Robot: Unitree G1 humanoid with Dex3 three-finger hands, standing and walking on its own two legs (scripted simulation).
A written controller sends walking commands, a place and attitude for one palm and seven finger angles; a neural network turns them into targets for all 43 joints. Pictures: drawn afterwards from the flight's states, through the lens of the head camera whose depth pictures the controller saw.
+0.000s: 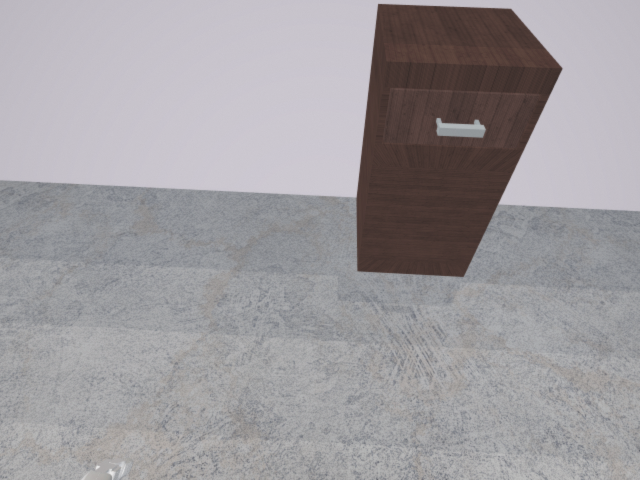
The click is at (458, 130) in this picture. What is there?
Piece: drawer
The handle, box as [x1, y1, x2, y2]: [436, 118, 485, 137]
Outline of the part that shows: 436,119 436,130 438,135 482,137 485,130 483,125 481,125 478,120 475,120 473,124 442,123 440,118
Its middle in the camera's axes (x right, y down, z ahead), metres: +0.37 -0.30 +1.04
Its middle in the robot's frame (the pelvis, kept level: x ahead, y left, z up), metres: +0.99 -0.32 -0.08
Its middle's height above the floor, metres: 0.69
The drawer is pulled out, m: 0.00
